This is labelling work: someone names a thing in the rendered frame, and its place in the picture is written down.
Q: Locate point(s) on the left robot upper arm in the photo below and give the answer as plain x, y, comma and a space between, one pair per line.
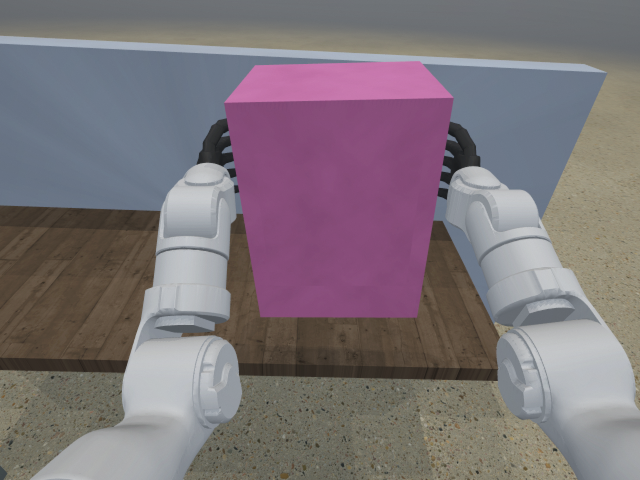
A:
176, 392

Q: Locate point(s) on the left robot forearm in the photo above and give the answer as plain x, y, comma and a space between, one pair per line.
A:
189, 288

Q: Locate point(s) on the carton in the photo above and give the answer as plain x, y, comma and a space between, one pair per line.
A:
338, 168

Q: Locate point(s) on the robot left hand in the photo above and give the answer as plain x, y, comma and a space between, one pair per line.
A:
214, 144

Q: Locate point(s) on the right robot upper arm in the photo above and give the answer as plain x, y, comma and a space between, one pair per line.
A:
572, 379

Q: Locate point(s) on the right robot forearm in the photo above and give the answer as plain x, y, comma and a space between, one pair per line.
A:
527, 283

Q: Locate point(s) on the table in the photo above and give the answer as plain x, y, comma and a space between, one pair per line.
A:
73, 281

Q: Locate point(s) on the robot right hand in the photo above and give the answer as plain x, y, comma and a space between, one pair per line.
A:
464, 153

